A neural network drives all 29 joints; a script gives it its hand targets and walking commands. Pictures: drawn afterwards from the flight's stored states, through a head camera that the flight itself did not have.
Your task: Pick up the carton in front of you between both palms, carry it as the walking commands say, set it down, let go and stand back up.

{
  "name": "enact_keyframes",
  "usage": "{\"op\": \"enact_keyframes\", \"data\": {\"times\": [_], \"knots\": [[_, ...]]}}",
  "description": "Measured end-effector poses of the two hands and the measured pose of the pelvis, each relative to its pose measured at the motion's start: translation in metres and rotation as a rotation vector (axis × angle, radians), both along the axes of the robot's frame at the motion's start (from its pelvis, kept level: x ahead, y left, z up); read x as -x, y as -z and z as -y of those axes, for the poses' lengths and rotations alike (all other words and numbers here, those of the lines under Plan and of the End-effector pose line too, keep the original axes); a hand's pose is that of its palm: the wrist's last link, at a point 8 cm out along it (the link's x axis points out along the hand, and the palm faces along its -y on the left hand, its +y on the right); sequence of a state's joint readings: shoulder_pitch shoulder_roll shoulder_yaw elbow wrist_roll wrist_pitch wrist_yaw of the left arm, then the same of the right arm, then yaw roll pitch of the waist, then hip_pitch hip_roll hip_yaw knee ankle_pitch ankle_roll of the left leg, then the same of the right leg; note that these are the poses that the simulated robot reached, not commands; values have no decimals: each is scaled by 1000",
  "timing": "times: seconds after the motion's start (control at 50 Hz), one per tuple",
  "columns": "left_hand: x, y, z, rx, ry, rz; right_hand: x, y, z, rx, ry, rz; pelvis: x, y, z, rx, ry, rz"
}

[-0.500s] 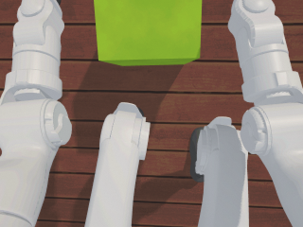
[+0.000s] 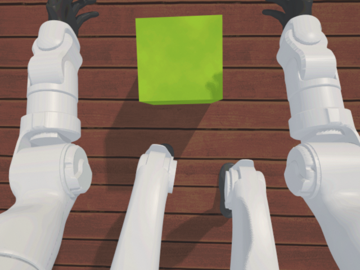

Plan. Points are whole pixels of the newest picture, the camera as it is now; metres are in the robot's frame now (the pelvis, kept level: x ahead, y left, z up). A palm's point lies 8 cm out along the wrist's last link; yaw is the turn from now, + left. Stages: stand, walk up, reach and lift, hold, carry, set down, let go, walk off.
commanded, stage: set down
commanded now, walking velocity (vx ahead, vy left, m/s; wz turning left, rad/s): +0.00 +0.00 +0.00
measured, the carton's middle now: (180, 69) +0.51 +0.11 -0.40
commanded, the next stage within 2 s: let go in 0.30 s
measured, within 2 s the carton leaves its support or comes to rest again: neither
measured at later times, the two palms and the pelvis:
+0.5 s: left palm out of the picture +0.48 +0.29 +0.03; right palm out of the picture +0.54 -0.10 +0.02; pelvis +0.04 +0.00 +0.14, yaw +2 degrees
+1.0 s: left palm out of the picture +0.29 +0.25 +0.15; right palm out of the picture +0.35 -0.19 +0.13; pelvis +0.09 -0.01 +0.23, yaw +4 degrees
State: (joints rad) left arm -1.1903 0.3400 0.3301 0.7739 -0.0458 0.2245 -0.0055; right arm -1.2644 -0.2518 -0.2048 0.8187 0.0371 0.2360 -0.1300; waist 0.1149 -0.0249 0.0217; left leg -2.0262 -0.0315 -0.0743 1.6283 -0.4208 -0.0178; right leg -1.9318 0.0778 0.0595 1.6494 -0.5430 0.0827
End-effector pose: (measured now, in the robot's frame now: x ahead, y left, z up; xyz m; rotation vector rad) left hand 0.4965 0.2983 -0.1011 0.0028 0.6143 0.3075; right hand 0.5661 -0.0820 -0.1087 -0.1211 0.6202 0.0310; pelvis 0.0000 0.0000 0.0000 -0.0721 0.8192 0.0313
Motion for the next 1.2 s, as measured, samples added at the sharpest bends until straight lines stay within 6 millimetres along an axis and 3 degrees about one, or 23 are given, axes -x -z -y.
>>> {"op": "enact_keyframes", "data": {"times": [0.3,0.42,0.52,0.62,0.8,1.06,1.12,1.2], "knots": [[0,-97,-6,7,6,-5,-6,-93,-2,-9,-10,-16,-21,-85,5,-16,-9,2],[2,-125,-4,-1,28,-20,0,-122,5,22,-5,-21,-31,-116,4,-18,-8,14],[24,-137,6,-40,105,-83,34,-136,23,74,24,-58,-43,-143,0,-20,-9,43],[62,-157,16,-58,174,-141,82,-155,48,124,44,-101,-54,-168,-4,-27,-2,116],[120,-208,22,-70,202,-147,139,-199,73,96,35,-106,-68,-201,-5,-51,-8,259],[231,-260,50,-41,148,-213,228,-253,124,98,-12,-174,-96,-239,14,-96,-42,571],[243,-268,60,-33,145,-218,238,-263,135,103,-24,-177,-105,-244,19,-107,-48,639],[243,-278,73,-34,163,-198,245,-278,145,100,-28,-160,-116,-249,23,-116,-49,712]]}}
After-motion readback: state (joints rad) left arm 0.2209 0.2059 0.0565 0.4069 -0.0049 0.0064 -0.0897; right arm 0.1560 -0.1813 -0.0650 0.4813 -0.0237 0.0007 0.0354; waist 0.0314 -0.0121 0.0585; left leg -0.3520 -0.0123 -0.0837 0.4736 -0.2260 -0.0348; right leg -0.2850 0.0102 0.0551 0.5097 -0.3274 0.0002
